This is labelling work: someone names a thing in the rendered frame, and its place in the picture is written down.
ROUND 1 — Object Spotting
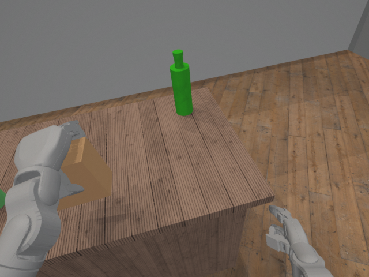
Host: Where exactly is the sponge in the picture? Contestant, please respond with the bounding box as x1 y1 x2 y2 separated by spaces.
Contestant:
57 137 112 211

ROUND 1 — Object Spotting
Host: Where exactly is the right robot hand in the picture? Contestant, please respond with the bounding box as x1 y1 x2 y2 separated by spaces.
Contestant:
266 205 309 256

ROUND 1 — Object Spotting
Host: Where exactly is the left robot hand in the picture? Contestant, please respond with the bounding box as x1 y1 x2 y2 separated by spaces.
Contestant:
14 120 87 199

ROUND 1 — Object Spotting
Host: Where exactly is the robot right forearm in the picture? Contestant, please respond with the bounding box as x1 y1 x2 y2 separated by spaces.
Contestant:
289 242 334 277

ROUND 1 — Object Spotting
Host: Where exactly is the robot left forearm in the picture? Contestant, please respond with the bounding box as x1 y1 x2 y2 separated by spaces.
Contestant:
0 166 61 277

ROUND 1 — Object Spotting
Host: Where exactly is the table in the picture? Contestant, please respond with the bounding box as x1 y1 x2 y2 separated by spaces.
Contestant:
0 87 275 277

